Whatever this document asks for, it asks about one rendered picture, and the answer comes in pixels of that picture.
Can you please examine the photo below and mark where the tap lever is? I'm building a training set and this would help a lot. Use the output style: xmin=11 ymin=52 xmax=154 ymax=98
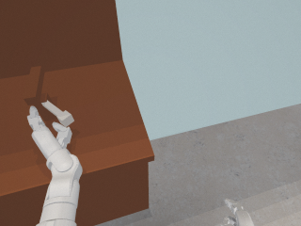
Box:
xmin=41 ymin=100 xmax=74 ymax=127

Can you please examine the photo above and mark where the counter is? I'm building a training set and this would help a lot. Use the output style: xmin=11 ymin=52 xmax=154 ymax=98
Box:
xmin=0 ymin=0 xmax=155 ymax=226

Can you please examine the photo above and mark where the left robot forearm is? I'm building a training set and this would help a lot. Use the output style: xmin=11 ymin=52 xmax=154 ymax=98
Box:
xmin=36 ymin=148 xmax=83 ymax=226

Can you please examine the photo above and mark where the left robot hand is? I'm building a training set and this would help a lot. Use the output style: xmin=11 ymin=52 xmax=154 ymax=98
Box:
xmin=27 ymin=105 xmax=72 ymax=160

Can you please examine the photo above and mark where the right robot hand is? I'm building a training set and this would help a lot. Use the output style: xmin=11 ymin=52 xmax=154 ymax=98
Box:
xmin=220 ymin=199 xmax=254 ymax=226

